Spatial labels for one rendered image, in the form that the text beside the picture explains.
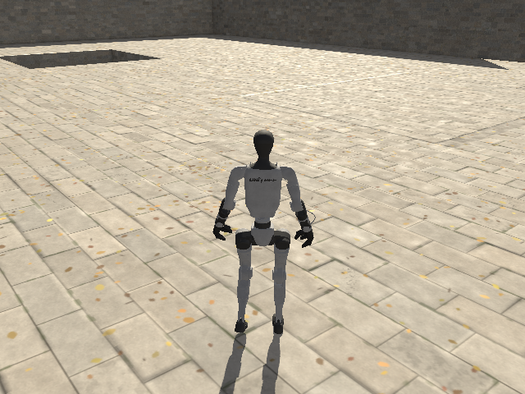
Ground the right robot thigh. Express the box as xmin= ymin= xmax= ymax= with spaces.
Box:
xmin=272 ymin=228 xmax=290 ymax=284

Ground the right robot shin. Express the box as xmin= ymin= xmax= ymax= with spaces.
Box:
xmin=274 ymin=270 xmax=286 ymax=323

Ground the left robot hand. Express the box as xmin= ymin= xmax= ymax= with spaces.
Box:
xmin=213 ymin=225 xmax=232 ymax=241

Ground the robot right upper arm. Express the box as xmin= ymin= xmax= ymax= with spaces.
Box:
xmin=281 ymin=166 xmax=304 ymax=212

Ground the robot left upper arm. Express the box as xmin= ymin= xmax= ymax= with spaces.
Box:
xmin=223 ymin=165 xmax=246 ymax=210

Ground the left robot forearm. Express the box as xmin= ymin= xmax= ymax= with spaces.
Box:
xmin=215 ymin=198 xmax=231 ymax=227

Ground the right robot hand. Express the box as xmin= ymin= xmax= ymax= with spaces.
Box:
xmin=294 ymin=229 xmax=314 ymax=248

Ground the right robot forearm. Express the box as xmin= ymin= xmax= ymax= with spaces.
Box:
xmin=295 ymin=200 xmax=312 ymax=232

